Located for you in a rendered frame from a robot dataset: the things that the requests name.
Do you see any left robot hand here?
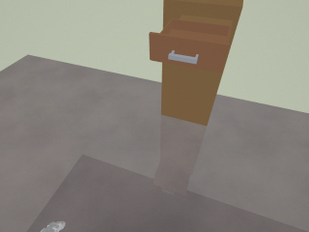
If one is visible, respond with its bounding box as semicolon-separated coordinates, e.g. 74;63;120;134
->
41;221;66;232

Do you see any cabinet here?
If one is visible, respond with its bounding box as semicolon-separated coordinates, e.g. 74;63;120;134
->
161;0;243;126

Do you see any handle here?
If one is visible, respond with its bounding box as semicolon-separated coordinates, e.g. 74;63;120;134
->
168;50;199;64

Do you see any drawer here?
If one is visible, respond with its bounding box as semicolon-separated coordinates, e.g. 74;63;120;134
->
149;18;232;73

